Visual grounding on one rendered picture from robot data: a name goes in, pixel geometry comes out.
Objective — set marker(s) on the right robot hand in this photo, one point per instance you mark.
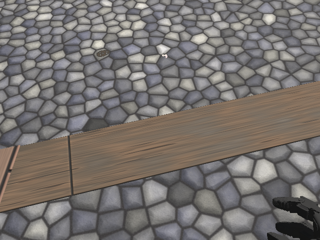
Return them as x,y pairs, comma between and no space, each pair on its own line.
305,208

